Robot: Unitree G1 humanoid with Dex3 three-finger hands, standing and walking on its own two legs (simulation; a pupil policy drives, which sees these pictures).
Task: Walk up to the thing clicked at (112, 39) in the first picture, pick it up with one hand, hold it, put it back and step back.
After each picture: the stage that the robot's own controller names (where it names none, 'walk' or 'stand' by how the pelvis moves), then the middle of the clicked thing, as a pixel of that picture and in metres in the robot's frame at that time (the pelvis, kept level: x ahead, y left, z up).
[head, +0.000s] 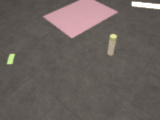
stand; (111, 45) +1.28 -0.28 -0.65
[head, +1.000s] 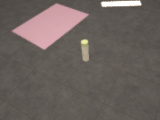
walk; (85, 50) +1.19 +0.09 -0.63
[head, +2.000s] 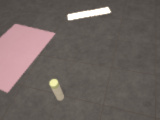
walk; (57, 90) +0.69 +0.32 -0.65
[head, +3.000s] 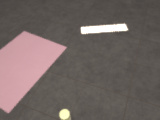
walk; out of the picture +0.45 +0.19 -0.64
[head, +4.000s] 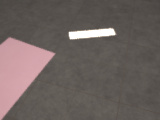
stand; out of the picture +0.39 +0.19 -0.65
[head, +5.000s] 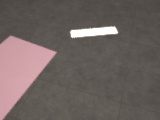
stand; out of the picture +0.37 +0.18 -0.66
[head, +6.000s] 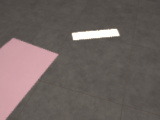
stand; out of the picture +0.37 +0.18 -0.66
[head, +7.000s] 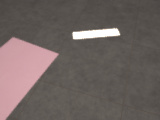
stand; out of the picture +0.36 +0.18 -0.66
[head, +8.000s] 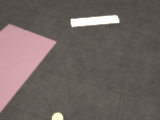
go down; out of the picture +0.38 +0.18 -0.65
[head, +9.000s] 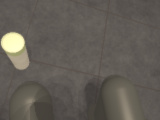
go down; (18, 54) +0.46 +0.22 -0.23
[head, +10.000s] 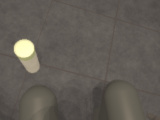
close in; (29, 58) +0.46 +0.21 -0.26
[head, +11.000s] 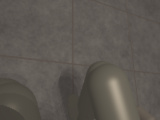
close in; out of the picture +0.45 +0.25 -0.16
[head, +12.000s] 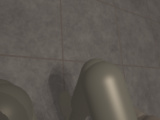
close; out of the picture +0.44 +0.26 -0.16
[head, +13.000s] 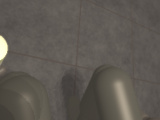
lift; out of the picture +0.37 +0.24 -0.15
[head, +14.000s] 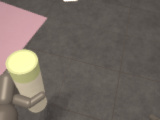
lift; (31, 86) +0.32 +0.17 +0.03
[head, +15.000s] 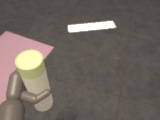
hold; (37, 85) +0.33 +0.16 +0.06
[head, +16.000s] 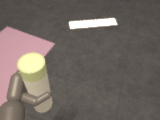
hold; (38, 87) +0.32 +0.17 +0.04
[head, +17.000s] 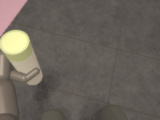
crouch; (26, 63) +0.40 +0.18 -0.03
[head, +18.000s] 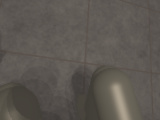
lower; out of the picture +0.46 +0.24 -0.13
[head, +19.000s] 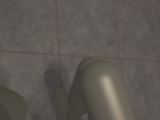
lower; out of the picture +0.46 +0.28 -0.17
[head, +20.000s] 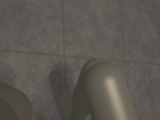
lower; out of the picture +0.45 +0.27 -0.16
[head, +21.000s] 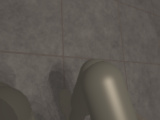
lower; out of the picture +0.45 +0.27 -0.17
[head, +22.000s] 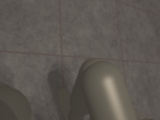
lower; out of the picture +0.44 +0.27 -0.17
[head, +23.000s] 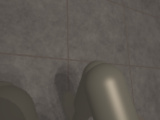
open; out of the picture +0.45 +0.25 -0.17
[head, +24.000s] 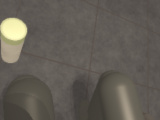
stand; (11, 44) +0.45 +0.22 -0.20
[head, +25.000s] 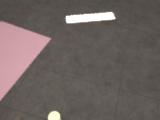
stand; out of the picture +0.39 +0.17 -0.56
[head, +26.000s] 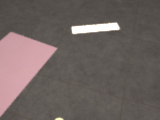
stand; out of the picture +0.39 +0.17 -0.60
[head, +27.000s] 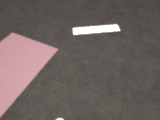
stand; out of the picture +0.39 +0.16 -0.60
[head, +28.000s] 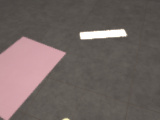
stand; out of the picture +0.41 +0.16 -0.65
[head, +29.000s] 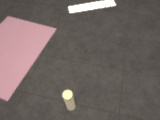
walk; (69, 100) +0.50 +0.14 -0.63
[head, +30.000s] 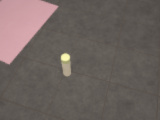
walk; (66, 65) +0.76 +0.14 -0.62
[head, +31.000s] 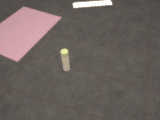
stand; (65, 60) +1.01 +0.20 -0.63
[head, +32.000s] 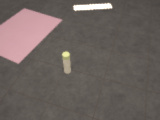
stand; (66, 63) +1.01 +0.17 -0.66
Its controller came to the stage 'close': yes
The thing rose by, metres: 0.68
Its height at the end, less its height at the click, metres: +0.00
